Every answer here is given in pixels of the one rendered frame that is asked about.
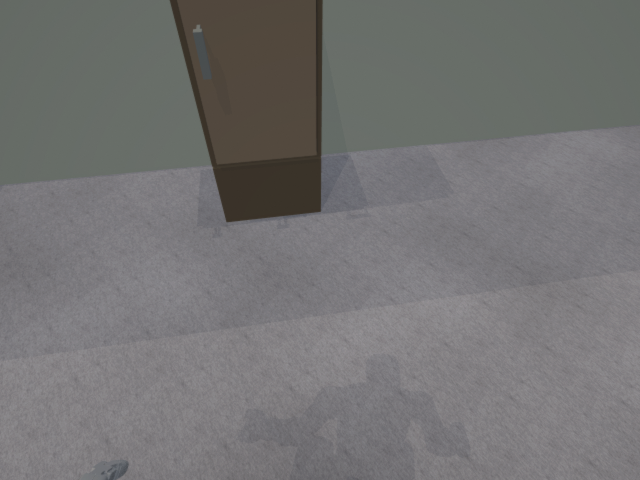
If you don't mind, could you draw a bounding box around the robot left hand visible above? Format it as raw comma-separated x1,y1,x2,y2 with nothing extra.
78,460,129,480

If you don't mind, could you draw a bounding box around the cupboard door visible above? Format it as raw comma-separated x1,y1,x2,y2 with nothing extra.
177,0,317,165

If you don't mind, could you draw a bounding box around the handle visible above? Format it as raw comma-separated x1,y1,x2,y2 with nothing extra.
193,25,212,80

